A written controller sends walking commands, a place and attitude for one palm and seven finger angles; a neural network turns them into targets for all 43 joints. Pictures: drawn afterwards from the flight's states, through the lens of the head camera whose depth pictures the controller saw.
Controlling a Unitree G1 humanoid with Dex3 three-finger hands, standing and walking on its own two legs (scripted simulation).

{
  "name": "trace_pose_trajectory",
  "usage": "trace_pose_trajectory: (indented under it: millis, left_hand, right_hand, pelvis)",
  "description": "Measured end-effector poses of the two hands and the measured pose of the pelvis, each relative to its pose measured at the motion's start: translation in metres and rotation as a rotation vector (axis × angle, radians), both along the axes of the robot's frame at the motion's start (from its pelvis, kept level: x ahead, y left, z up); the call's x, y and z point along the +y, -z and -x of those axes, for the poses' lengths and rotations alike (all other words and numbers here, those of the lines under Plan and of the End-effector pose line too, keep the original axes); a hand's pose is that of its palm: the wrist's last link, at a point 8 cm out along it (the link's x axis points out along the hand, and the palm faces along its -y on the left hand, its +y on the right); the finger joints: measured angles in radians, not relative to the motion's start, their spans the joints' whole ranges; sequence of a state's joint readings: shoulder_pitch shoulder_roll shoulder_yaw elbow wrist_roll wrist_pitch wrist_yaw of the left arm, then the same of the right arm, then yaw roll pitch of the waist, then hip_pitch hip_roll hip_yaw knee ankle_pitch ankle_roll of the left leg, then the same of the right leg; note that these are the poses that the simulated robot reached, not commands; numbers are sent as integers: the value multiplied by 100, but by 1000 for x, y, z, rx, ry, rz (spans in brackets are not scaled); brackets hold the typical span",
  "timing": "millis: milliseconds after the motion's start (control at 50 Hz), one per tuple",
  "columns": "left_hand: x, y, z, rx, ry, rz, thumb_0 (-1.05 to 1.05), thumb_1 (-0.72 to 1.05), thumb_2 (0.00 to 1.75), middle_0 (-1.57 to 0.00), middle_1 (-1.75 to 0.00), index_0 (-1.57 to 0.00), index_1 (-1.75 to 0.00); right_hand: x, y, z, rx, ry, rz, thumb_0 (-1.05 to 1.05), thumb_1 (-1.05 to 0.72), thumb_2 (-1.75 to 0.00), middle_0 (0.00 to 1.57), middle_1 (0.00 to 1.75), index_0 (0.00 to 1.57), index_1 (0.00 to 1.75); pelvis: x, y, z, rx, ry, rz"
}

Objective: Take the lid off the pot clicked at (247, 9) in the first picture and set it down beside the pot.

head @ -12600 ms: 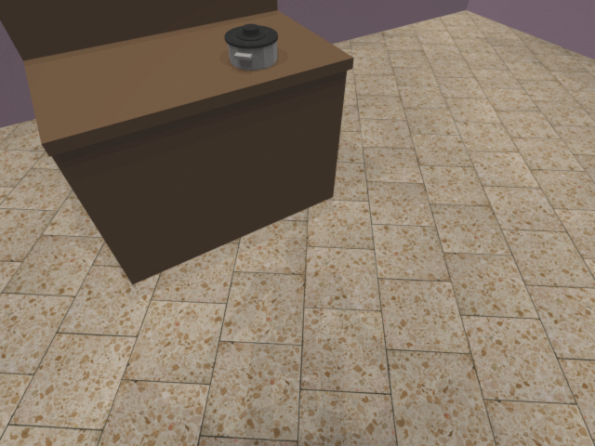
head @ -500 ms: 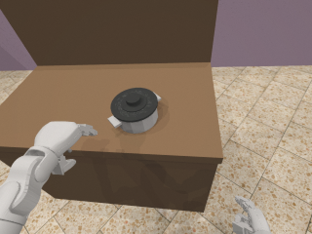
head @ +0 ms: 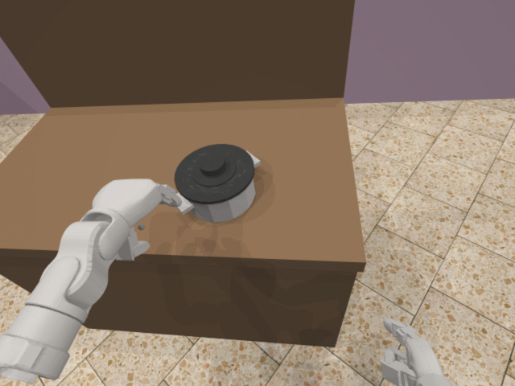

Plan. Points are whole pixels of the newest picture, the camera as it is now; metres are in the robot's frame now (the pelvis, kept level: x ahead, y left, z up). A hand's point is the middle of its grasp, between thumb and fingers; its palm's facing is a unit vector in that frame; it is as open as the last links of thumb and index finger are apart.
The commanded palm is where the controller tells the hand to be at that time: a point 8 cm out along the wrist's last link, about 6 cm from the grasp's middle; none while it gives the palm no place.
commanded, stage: move the open hand above the knob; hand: left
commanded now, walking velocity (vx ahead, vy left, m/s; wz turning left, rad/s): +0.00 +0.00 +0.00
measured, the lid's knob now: (212, 164) +0.53 +0.14 +0.03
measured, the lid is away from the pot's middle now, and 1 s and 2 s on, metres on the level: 0.00 0.00 0.00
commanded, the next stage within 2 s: lower the open fingers around the knob in 1.94 s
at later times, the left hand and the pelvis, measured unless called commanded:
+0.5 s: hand (157, 197) +0.38 +0.20 +0.09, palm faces -0.28 -0.04 -0.96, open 10.3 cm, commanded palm +0.38 +0.19 +0.16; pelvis +0.01 -0.01 +0.00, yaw +0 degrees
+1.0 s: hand (187, 158) +0.46 +0.16 +0.11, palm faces -0.29 -0.02 -0.96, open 10.2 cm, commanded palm +0.47 +0.16 +0.16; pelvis +0.01 +0.00 +0.00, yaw +0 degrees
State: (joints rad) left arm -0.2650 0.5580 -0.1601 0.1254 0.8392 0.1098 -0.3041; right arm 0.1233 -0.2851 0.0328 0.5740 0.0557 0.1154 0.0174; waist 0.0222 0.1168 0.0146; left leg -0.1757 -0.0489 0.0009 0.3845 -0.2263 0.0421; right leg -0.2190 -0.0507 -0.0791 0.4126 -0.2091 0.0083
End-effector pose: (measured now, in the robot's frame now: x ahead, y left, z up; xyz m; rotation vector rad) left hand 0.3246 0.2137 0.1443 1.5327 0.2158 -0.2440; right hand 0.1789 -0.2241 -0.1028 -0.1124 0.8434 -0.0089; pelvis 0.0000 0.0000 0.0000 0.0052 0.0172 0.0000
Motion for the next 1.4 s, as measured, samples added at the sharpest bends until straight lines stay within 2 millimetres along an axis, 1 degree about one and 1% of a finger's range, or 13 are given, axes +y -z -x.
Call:
trace_pose_trajectory:
  millis: [120, 200, 260, 340, 440, 580, 720, 860, 980, 1100, 1180, 1300, 1400]
  left_hand:
    - [-2, -23, -17, -95, 0, 21, 0, -28, 137, -83, -9, -83, -8]
    - [3, -12, -24, -53, -69, 23, 0, -28, 137, -83, -8, -82, -8]
    - [-4, -2, -25, 1, -57, 11, 0, -28, 137, -83, -8, -82, -8]
    - [-14, -12, -32, -26, 12, 9, 0, -28, 137, -83, -9, -83, -8]
    - [-2, -15, -50, -37, -62, 11, 0, -29, 137, -83, -9, -83, -8]
    - [-32, -8, -62, -7, 38, 3, 0, -28, 137, -83, -9, -82, -8]
    - [-20, -15, -91, -25, -45, 0, 0, -28, 137, -83, -9, -82, -8]
    - [-36, -5, -108, 35, -11, -8, 0, -28, 137, -83, -9, -82, -8]
    - [-48, -19, -131, -5, 20, -1, 0, -28, 137, -83, -9, -83, -8]
    - [-56, -7, -150, 42, -12, -6, 0, -28, 137, -83, -8, -82, -8]
    - [-67, -12, -160, 24, 22, -2, 0, -28, 137, -83, -9, -82, -8]
    - [-64, -17, -180, 31, -46, -11, 0, -28, 137, -83, -8, -82, -8]
    - [-69, -11, -183, 61, -23, 11, 0, -28, 137, -82, -8, -82, -8]
  right_hand:
    - [-7, 4, 3, 24, 8, 5, 1, -90, -90, 20, 30, 20, 30]
    - [-12, 7, 6, 45, 20, -12, 1, -90, -90, 20, 30, 20, 30]
    - [-16, 8, 6, 55, 27, 0, 1, -90, -90, 20, 30, 20, 30]
    - [-20, 8, 6, 56, 34, 30, 1, -90, -90, 20, 30, 20, 30]
    - [-22, 8, 10, 76, 53, 26, 1, -90, -90, 19, 30, 20, 30]
    - [-22, 11, 19, 101, 69, 34, 1, -90, -90, 20, 30, 20, 30]
    - [-21, 16, 38, 153, 107, 30, 1, -90, -90, 20, 30, 20, 30]
    - [-22, 24, 56, 220, 133, 43, 1, -90, -90, 20, 30, 20, 30]
    - [-23, 26, 72, 257, 164, 56, 1, -90, -90, 20, 30, 20, 30]
    - [-24, 31, 88, 315, 191, 52, 1, -90, -90, 20, 30, 20, 30]
    - [-25, 32, 97, 331, 210, 66, 1, -90, -90, 20, 30, 20, 30]
    - [-28, 32, 110, 365, 246, 74, 1, -90, -90, 20, 30, 20, 30]
    - [-31, 33, 117, 388, 251, 78, 1, -90, -90, 20, 30, 20, 30]
  pelvis:
    - [-4, 0, -5, 14, -5, 0]
    - [-6, 1, -8, 23, 2, 0]
    - [-7, 1, -8, 22, -1, 0]
    - [-8, 1, -8, 20, -7, 0]
    - [-9, 1, -8, 32, -7, 0]
    - [-5, 2, -7, 40, -7, 0]
    - [-4, 2, -8, 59, 3, -1]
    - [1, 3, -10, 77, 4, 1]
    - [4, 4, -13, 98, 6, 0]
    - [5, 5, -15, 122, 20, -2]
    - [5, 5, -18, 134, 21, 0]
    - [4, 5, -21, 158, 33, -1]
    - [4, 5, -24, 168, 38, 0]
